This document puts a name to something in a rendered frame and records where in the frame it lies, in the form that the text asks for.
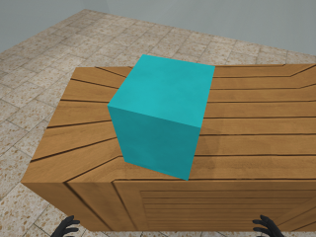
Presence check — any carton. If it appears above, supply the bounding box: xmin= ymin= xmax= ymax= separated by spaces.
xmin=107 ymin=54 xmax=215 ymax=181

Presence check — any pedestal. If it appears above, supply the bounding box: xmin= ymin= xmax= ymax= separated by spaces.
xmin=20 ymin=63 xmax=316 ymax=232

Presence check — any right robot hand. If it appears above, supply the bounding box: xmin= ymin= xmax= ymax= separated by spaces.
xmin=252 ymin=215 xmax=284 ymax=237

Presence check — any left robot hand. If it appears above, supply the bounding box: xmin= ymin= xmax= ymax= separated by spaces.
xmin=50 ymin=215 xmax=80 ymax=237

